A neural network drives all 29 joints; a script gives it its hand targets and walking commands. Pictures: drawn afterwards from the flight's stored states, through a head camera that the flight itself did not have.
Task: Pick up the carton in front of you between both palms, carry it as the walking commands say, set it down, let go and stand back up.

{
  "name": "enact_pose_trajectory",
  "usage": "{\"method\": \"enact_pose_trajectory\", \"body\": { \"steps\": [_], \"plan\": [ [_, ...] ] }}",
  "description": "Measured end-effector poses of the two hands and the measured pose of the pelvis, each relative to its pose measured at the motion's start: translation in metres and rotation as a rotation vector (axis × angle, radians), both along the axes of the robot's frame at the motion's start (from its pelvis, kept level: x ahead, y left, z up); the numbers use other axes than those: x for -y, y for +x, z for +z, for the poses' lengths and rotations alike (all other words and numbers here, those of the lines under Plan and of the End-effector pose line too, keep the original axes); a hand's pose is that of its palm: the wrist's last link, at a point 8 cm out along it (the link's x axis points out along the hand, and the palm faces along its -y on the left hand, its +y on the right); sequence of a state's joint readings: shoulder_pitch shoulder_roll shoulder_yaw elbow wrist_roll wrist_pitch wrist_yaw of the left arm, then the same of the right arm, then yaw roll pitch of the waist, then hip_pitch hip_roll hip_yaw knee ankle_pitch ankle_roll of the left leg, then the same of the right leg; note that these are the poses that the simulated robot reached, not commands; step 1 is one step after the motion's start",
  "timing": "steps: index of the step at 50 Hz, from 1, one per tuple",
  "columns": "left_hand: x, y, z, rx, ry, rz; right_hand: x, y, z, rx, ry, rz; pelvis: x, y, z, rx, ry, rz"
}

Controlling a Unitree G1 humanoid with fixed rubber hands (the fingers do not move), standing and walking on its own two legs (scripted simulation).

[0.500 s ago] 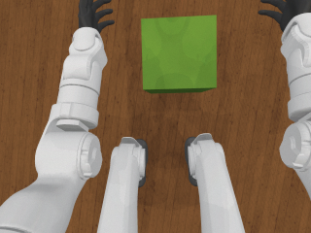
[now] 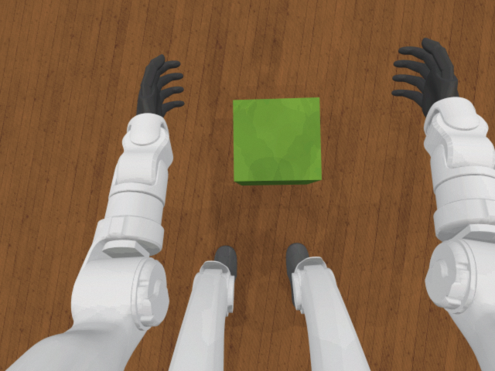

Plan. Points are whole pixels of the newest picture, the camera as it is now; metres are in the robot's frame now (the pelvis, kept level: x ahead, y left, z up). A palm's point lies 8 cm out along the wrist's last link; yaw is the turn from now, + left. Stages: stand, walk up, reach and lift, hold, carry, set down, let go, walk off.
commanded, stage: let go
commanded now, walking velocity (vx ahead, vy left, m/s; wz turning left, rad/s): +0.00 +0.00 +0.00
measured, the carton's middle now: (274, 147) +0.49 -0.04 -0.53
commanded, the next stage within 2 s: stand in 1.16 s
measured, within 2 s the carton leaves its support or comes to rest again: neither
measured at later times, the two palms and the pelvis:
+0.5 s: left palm (55, 235) +0.32 +0.22 +0.00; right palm (493, 223) +0.32 -0.23 +0.01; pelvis +0.06 +0.01 +0.10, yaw -1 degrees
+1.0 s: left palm out of the picture +0.24 +0.25 +0.06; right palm out of the picture +0.24 -0.21 +0.06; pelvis +0.08 +0.02 +0.12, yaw -1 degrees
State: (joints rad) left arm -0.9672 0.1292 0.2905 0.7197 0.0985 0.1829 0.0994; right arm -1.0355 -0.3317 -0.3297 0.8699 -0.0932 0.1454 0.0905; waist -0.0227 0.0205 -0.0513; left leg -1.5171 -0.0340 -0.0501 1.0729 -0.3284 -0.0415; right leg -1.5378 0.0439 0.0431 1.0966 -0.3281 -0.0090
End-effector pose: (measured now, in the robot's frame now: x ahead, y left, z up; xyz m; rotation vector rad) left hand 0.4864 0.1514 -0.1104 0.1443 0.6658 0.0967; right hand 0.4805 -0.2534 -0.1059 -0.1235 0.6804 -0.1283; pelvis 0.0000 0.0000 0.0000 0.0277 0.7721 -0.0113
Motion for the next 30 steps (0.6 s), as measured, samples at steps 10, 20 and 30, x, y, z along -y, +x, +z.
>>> {"method": "enact_pose_trajectory", "body": {
  "steps": [10,20,30],
  "plan": [
    [-0.027,-0.068,0.043,-0.08,0.039,-0.038,0.003,-0.071,0.041,-0.07,-0.028,0.026,0.0,0.029,0.048,0.127,-0.011,-0.002],
    [-0.055,-0.124,0.092,-0.087,0.023,-0.041,-0.012,-0.126,0.091,-0.075,-0.019,0.033,-0.006,0.055,0.08,0.28,-0.021,-0.001],
    [-0.084,-0.198,0.135,-0.109,0.017,-0.032,-0.031,-0.2,0.133,-0.102,-0.018,0.035,-0.017,0.072,0.109,0.511,-0.034,0.0]
  ]
}}
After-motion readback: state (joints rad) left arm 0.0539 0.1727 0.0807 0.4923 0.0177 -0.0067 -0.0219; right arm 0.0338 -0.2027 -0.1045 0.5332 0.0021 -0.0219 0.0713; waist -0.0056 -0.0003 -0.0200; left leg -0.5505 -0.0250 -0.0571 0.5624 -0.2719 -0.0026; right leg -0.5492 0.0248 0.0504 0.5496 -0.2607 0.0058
